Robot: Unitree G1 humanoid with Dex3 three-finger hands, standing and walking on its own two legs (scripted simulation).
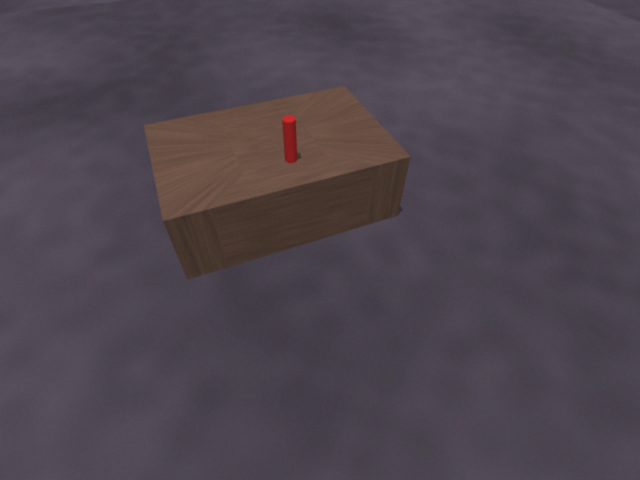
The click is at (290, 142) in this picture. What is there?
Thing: slim round
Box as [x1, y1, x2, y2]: [282, 115, 296, 162]
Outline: 287,115 282,118 285,160 287,162 294,162 296,160 295,118 293,116
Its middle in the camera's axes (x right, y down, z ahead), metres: -0.12 -0.36 +1.45
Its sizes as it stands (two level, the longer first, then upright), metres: 0.048 0.048 0.178
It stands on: a support 0.33 m high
